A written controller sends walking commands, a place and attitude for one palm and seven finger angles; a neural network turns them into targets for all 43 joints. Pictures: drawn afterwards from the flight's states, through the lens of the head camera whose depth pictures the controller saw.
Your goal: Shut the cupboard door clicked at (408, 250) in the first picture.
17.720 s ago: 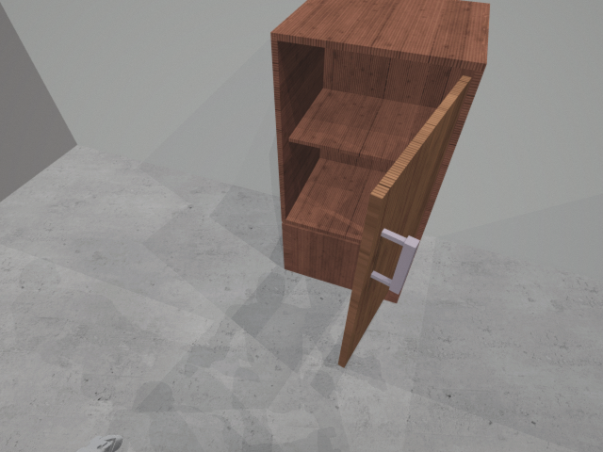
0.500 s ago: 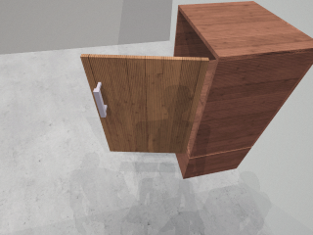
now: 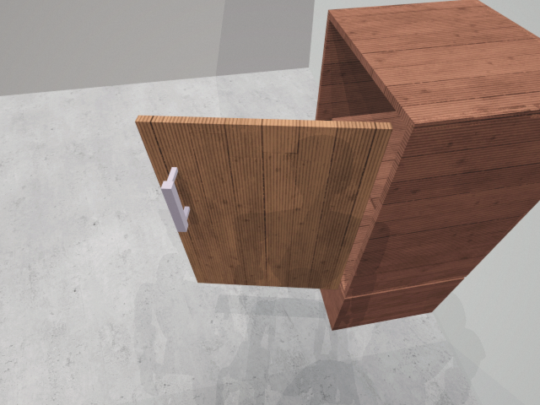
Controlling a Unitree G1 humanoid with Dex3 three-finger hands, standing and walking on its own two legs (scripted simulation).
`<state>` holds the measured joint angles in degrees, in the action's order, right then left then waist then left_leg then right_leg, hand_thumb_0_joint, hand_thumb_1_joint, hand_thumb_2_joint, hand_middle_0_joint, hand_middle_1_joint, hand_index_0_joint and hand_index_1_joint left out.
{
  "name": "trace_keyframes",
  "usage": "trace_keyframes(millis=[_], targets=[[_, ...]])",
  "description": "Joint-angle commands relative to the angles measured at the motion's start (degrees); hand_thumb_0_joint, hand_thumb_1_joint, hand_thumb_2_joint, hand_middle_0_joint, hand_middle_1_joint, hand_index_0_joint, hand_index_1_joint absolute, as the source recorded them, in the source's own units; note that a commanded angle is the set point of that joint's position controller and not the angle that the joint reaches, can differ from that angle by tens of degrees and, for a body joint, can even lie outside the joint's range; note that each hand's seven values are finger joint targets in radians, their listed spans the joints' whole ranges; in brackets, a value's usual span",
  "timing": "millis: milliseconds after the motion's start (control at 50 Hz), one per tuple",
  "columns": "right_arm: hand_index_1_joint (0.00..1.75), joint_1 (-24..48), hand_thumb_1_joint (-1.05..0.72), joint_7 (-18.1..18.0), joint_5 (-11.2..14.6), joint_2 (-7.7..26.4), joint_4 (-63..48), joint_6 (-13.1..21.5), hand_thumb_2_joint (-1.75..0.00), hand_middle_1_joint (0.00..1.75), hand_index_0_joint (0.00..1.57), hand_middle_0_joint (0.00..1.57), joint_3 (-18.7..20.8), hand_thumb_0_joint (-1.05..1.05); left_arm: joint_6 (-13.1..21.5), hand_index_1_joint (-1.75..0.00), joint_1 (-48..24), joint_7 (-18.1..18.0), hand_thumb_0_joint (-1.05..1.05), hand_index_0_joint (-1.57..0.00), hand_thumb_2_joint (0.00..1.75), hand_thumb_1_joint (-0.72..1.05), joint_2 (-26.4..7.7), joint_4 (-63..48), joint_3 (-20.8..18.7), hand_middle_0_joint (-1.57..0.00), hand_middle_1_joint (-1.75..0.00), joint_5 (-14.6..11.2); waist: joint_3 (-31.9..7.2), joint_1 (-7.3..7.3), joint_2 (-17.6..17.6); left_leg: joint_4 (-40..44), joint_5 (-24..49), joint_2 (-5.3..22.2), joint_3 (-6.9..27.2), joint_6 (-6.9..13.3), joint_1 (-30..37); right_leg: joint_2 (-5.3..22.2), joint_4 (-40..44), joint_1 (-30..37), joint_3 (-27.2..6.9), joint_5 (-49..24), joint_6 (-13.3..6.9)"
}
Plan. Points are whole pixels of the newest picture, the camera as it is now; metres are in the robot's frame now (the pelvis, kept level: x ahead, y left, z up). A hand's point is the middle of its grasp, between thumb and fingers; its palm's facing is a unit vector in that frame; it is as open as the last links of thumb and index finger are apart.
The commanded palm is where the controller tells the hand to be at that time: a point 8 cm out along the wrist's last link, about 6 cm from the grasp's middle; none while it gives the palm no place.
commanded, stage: come to a stop and stand still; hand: left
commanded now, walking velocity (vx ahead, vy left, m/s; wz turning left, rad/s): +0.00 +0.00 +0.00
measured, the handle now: (178, 200) +0.48 +0.22 -0.02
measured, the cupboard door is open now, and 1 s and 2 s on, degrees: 77 77 77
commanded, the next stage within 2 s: look again from close up in 1.20 s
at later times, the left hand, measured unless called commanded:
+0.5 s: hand out of the picture +0.10 +0.23 -0.17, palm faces +0.00 -0.97 -0.26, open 7.4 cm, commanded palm none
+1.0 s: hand out of the picture +0.02 +0.21 -0.17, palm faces -0.04 -0.98 -0.20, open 7.4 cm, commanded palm none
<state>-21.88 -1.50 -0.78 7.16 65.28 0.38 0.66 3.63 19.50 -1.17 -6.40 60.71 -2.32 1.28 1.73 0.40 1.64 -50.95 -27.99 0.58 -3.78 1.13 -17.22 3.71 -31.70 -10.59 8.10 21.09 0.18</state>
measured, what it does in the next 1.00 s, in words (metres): steps on the spot: left foot, then right foot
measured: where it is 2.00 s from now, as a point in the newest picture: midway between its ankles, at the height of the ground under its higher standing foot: outside the picture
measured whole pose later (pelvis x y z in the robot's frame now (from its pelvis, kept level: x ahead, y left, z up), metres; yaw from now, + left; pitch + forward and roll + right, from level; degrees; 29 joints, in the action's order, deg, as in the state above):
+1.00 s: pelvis +0.02 +0.04 +0.00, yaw -1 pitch +0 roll -1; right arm -17.5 -1.1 -0.7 9.6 58.8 0.5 -0.2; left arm 0.3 17.1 -1.7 -9.4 61.7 1.1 1.1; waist 1.6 -0.9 1.1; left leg -31.3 -15.7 -1.2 -3.0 3.3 -15.4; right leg 2.5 -29.0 -12.9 2.7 15.7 1.4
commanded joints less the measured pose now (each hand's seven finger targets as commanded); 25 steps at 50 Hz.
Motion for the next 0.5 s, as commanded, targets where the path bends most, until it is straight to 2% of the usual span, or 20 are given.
trace_keyframes(millis=[0,40,60,80,100,120,140,160,180,200,220,240,300,340,380,420,440,460,480], targets=[[0.30,6.9,-0.90,1.0,-0.2,2.8,-7.1,1.2,-0.90,0.30,0.20,0.20,1.5,0.00,-0.7,-0.30,9.5,-1.5,0.00,-0.20,0.90,0.90,-7.4,0.9,-1.8,-0.20,-0.30,0.8,5.0,2.24,-9.1,-5.3,0.9,4.3,2.5,-0.9,-18.9,17.6,13.0,10.5,-13.9,-36.1,-11.1],[0.30,5.5,-0.90,1.1,0.3,1.5,-6.8,0.4,-0.90,0.30,0.20,0.20,1.2,0.00,-1.4,-0.30,3.8,-1.6,0.00,-0.20,0.90,0.90,-7.1,-0.9,-1.3,-0.20,-0.30,0.8,4.7,-0.35,-11.9,6.7,7.0,3.1,0.2,-1.5,-8.5,13.4,11.6,2.3,-6.6,-39.5,-7.8],[0.30,4.4,-0.90,1.1,0.5,0.8,-6.0,0.3,-0.90,0.30,0.20,0.20,1.0,0.00,-1.8,-0.30,2.0,-1.6,0.00,-0.20,0.90,0.90,-7.5,-1.4,-1.3,-0.20,-0.30,0.8,4.2,-0.84,-11.9,12.1,11.9,1.3,-2.1,-1.7,-3.0,10.8,10.1,0.0,-4.0,-38.5,-6.4],[0.30,2.5,-0.90,0.9,0.3,1.3,-5.2,0.3,-0.90,0.30,0.20,0.20,0.9,0.00,-2.2,-0.30,1.4,-1.7,0.00,-0.20,0.90,0.90,-8.1,-1.5,-1.4,-0.20,-0.30,0.4,2.8,-1.65,-12.0,17.4,19.2,0.4,-3.4,-1.9,2.3,8.7,7.2,-1.6,-2.3,-36.0,-4.6],[0.30,0.1,-0.90,0.7,0.1,2.6,-4.0,0.5,-0.90,0.30,0.20,0.20,1.1,0.00,-2.6,-0.30,1.3,-1.9,0.00,-0.20,0.90,0.90,-8.1,-1.3,-1.3,-0.20,-0.30,0.2,1.1,-2.63,-11.3,22.3,27.7,0.9,-3.1,-1.9,7.6,7.2,3.3,-2.4,-1.7,-32.2,-3.0],[0.30,-1.6,-0.90,0.5,-0.1,6.2,-3.8,0.8,-0.90,0.30,0.20,0.20,1.9,0.00,-3.0,-0.30,3.0,-1.9,0.00,-0.20,0.90,0.90,-7.5,-1.5,-1.1,-0.20,-0.30,0.0,-2.1,-2.48,-4.7,22.8,42.9,4.9,0.4,-0.7,13.5,4.9,-2.0,-4.2,-1.0,-24.5,-0.7],[0.30,-2.5,-0.90,0.1,-0.1,10.0,-4.5,1.1,-0.90,0.30,0.20,0.20,2.7,0.00,-3.6,-0.30,5.1,-2.2,0.00,-0.20,0.90,0.90,-6.2,-1.8,-0.9,-0.20,-0.30,-0.5,-5.1,-2.12,2.5,23.8,58.6,13.0,8.6,3.5,15.8,1.9,-5.3,-5.9,-0.4,-9.8,1.4],[0.30,-2.5,-0.90,-0.2,0.1,12.5,-4.8,0.9,-0.90,0.30,0.20,0.20,3.0,0.00,-4.3,-0.30,5.9,-2.4,0.00,-0.20,0.90,0.90,-5.6,-2.3,-0.6,-0.20,-0.30,-0.4,-4.6,-2.18,8.6,27.8,65.5,18.5,13.3,7.9,12.3,-0.9,-13.6,-4.4,-1.9,9.9,1.8],[0.30,0.3,-0.90,-1.0,-0.1,12.2,-5.0,0.9,-0.90,0.30,0.20,0.20,2.7,0.00,-4.9,-0.30,5.5,-2.6,0.00,-0.20,0.90,0.90,-4.7,-1.9,-0.6,-0.20,-0.30,-0.6,-3.3,-1.56,12.2,30.4,64.8,20.1,15.7,9.9,9.1,-1.4,-21.2,-5.9,-6.2,15.8,1.4],[0.30,3.3,-0.90,-1.7,-0.2,11.2,-5.7,0.7,-0.90,0.30,0.20,0.20,2.5,0.00,-5.2,-0.30,4.9,-2.6,0.00,-0.20,0.90,0.90,-4.4,-1.7,-0.4,-0.20,-0.30,-0.6,-1.9,-1.04,11.2,29.8,64.0,20.8,15.1,11.2,7.3,-0.5,-25.2,-7.8,-9.0,15.1,0.9],[0.30,5.6,-0.90,-1.8,-0.4,10.5,-6.3,0.5,-0.90,0.30,0.20,0.20,2.4,0.00,-5.2,-0.30,4.1,-2.5,0.00,-0.20,0.90,0.90,-4.5,-1.6,-0.5,-0.20,-0.30,-0.4,-1.1,-0.65,10.0,28.6,63.4,20.0,13.1,11.5,7.6,-0.2,-26.3,-9.9,-9.8,13.9,0.7],[0.30,6.7,-0.90,-1.8,-0.4,10.5,-6.9,0.1,-0.90,0.30,0.20,0.20,2.6,0.00,-5.2,-0.30,3.2,-2.2,0.00,-0.20,0.90,0.90,-4.8,-1.9,-0.6,-0.20,-0.30,-0.3,-2.0,-0.86,8.8,27.8,62.8,19.1,11.3,11.4,9.5,-0.4,-25.9,-11.7,-9.7,12.7,0.8],[0.30,8.0,-0.90,-1.9,-0.5,12.3,-8.1,-0.4,-0.90,0.30,0.20,0.20,3.8,0.00,-5.7,-0.30,1.5,-1.4,0.00,-0.20,0.90,0.90,-5.6,-4.2,-1.3,-0.20,-0.30,-0.2,-6.7,-1.10,5.6,26.8,59.4,19.7,10.4,11.5,13.2,-1.5,-25.8,-13.8,-9.8,10.3,0.7],[0.30,9.2,-0.90,-1.8,-0.6,12.3,-8.6,-0.6,-0.90,0.30,0.20,0.20,4.1,0.00,-6.2,-0.30,0.8,-1.1,0.00,-0.20,0.90,0.90,-5.7,-5.4,-1.6,-0.20,-0.30,-0.1,-7.7,-0.75,5.9,27.7,54.4,19.5,9.2,10.9,11.3,-1.6,-24.8,-12.9,-9.9,8.3,0.7],[0.30,11.2,-0.90,-1.6,-0.8,12.2,-9.6,-0.6,-0.90,0.30,0.20,0.20,4.3,0.00,-6.3,-0.30,1.2,-0.9,0.00,-0.20,0.90,0.90,-5.5,-6.4,-1.6,-0.20,-0.30,-0.1,-7.9,-0.01,6.5,28.1,48.9,19.4,9.0,10.3,8.5,-1.0,-18.9,-9.9,-9.6,6.9,0.2],[0.30,13.0,-0.90,-1.1,-0.9,12.1,-10.2,-1.0,-0.90,0.30,0.20,0.20,4.4,0.00,-6.1,-0.30,3.0,-0.8,0.00,-0.20,0.90,0.90,-5.2,-6.4,-1.5,-0.20,-0.30,0.2,-6.7,1.03,6.8,28.2,37.2,17.8,8.0,8.5,3.6,-1.1,-10.1,-4.0,-7.0,2.5,0.0],[0.30,13.1,-0.90,-0.8,-0.7,11.9,-10.3,-1.4,-0.90,0.30,0.20,0.20,4.5,0.00,-5.9,-0.30,4.6,-0.7,0.00,-0.20,0.90,0.90,-5.5,-6.0,-1.5,-0.20,-0.30,0.4,-6.2,1.69,4.8,26.7,29.5,16.0,7.1,7.0,0.7,-1.5,-3.8,-0.2,-5.6,-2.6,0.2],[0.30,12.9,-0.90,-0.5,-0.4,10.7,-10.3,-1.7,-0.90,0.30,0.20,0.20,4.4,0.00,-5.6,-0.30,5.6,-0.8,0.00,-0.20,0.90,0.90,-6.6,-5.7,-1.6,-0.20,-0.30,0.7,-4.5,2.27,0.8,24.0,20.7,12.8,5.5,4.7,-3.3,-1.5,3.5,3.1,-5.5,-7.9,0.5],[0.30,11.6,-0.90,-0.2,0.0,7.6,-10.8,-2.0,-0.90,0.30,0.20,0.20,4.0,0.00,-5.1,-0.30,4.6,-1.0,0.00,-0.20,0.90,0.90,-9.2,-6.5,-1.7,-0.20,-0.30,1.1,-1.3,1.44,-9.6,16.9,9.0,6.0,2.1,1.1,-6.7,4.3,12.7,0.6,-13.9,-9.5,-1.2]])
